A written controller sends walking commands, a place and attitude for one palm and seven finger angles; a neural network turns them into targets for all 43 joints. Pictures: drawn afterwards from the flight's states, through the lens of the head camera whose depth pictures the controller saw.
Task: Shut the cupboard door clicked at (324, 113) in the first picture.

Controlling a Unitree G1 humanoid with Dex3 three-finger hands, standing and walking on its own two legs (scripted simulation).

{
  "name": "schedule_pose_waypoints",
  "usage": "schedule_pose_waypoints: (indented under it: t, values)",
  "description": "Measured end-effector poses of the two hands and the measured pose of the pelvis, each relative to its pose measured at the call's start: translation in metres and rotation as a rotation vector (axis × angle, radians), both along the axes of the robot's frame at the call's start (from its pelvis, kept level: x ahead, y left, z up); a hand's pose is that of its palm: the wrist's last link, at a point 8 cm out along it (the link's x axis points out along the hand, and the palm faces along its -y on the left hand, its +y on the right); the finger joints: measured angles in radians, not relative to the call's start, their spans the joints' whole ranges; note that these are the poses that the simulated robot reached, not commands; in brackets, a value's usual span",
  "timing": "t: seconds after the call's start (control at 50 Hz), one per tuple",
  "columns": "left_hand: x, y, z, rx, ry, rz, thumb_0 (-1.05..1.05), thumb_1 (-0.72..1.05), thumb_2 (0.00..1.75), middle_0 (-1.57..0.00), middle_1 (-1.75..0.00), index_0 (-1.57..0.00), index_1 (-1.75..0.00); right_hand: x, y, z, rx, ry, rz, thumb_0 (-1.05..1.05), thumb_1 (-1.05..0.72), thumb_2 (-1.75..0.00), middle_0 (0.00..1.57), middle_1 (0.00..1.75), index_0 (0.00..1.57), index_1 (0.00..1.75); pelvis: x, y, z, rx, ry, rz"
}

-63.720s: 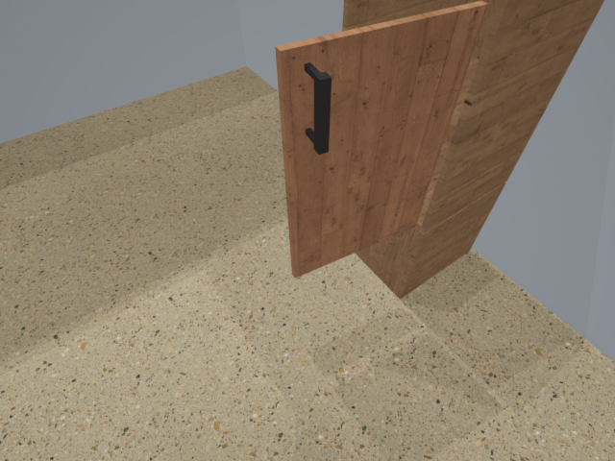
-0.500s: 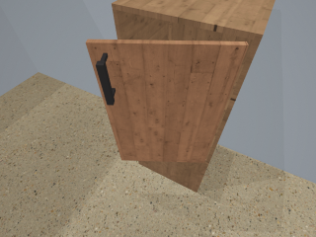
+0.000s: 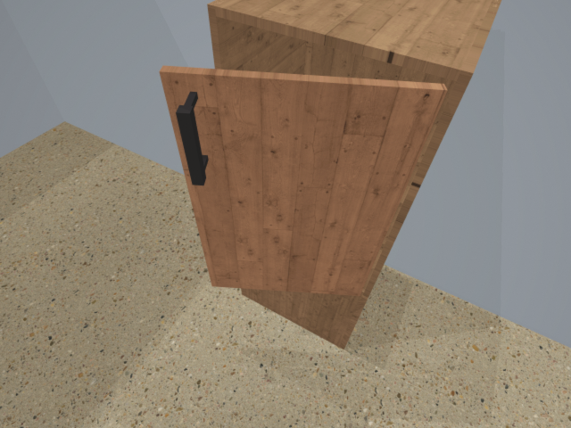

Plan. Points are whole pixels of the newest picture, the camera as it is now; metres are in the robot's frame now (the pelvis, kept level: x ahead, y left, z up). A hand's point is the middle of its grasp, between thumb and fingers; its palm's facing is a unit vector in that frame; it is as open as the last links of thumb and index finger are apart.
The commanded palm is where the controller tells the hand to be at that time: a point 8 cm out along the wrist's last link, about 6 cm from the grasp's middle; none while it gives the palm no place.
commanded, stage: look again from close up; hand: left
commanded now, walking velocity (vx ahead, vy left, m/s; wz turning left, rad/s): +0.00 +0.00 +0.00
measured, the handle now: (195, 140) +0.48 +0.17 +0.15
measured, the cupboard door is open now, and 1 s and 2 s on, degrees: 26 26 26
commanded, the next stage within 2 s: shuffle to correct the standing spot in 0.52 s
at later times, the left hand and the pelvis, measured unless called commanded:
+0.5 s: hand out of the picture +0.03 +0.26 -0.17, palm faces +0.01 -0.96 -0.28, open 7.4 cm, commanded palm none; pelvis -0.03 +0.05 -0.01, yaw +0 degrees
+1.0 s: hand out of the picture -0.08 +0.21 -0.18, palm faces -0.01 -0.98 -0.17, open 7.3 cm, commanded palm none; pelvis -0.04 +0.03 -0.01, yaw -3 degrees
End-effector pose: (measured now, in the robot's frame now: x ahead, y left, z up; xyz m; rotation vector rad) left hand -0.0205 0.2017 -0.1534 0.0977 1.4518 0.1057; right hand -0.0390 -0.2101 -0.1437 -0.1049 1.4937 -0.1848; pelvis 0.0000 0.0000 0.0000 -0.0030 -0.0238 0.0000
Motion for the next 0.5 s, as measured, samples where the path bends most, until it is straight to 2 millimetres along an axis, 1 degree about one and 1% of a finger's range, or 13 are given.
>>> schedule_pose_waypoints:
  t: [0.06, 0.16, 0.24, 0.3, 0.34, 0.4, 0.5]
  values:
    - [0.006, 0.012, 0.002, 0.029, -0.042, -0.011, 0.01, 0.91, 0.90, -0.20, -0.30, -0.21, -0.30, 0.016, -0.001, -0.005, -0.005, -0.068, 0.022, 0.01, -0.91, -0.89, 0.20, 0.30, 0.20, 0.29, -0.002, 0.005, -0.003, -0.005, 0.006, 0.006]
    - [0.021, 0.042, 0.008, 0.101, -0.127, -0.008, 0.01, 0.91, 0.90, -0.20, -0.30, -0.21, -0.30, 0.053, -0.002, -0.010, -0.018, -0.197, 0.037, 0.01, -0.91, -0.89, 0.20, 0.30, 0.20, 0.29, -0.003, 0.015, -0.008, -0.005, -0.005, 0.007]
    - [0.034, 0.064, 0.012, 0.136, -0.195, -0.017, 0.01, 0.91, 0.90, -0.20, -0.30, -0.20, -0.30, 0.080, -0.002, -0.005, -0.036, -0.294, 0.057, 0.01, -0.91, -0.89, 0.20, 0.30, 0.20, 0.29, -0.006, 0.022, -0.009, -0.002, -0.022, 0.001]
    - [0.042, 0.078, 0.015, 0.152, -0.240, -0.025, 0.01, 0.91, 0.90, -0.20, -0.30, -0.20, -0.30, 0.094, -0.004, 0.003, -0.056, -0.348, 0.078, 0.01, -0.91, -0.89, 0.20, 0.30, 0.20, 0.29, -0.011, 0.028, -0.009, -0.002, -0.032, -0.003]
    - [0.045, 0.086, 0.017, 0.157, -0.262, -0.032, 0.01, 0.91, 0.90, -0.20, -0.30, -0.20, -0.30, 0.099, -0.005, 0.008, -0.070, -0.371, 0.092, 0.01, -0.91, -0.89, 0.20, 0.30, 0.20, 0.29, -0.015, 0.032, -0.009, -0.003, -0.035, -0.004]
    - [0.046, 0.096, 0.019, 0.158, -0.277, -0.043, 0.01, 0.91, 0.90, -0.20, -0.30, -0.20, -0.30, 0.101, -0.007, 0.015, -0.093, -0.388, 0.111, 0.01, -0.91, -0.89, 0.20, 0.30, 0.20, 0.29, -0.022, 0.037, -0.008, -0.005, -0.035, -0.005]
    - [0.038, 0.109, 0.019, 0.153, -0.264, -0.058, 0.01, 0.91, 0.90, -0.20, -0.30, -0.20, -0.30, 0.092, -0.011, 0.023, -0.125, -0.372, 0.129, 0.01, -0.91, -0.89, 0.20, 0.30, 0.20, 0.29, -0.032, 0.046, -0.006, -0.008, -0.032, -0.004]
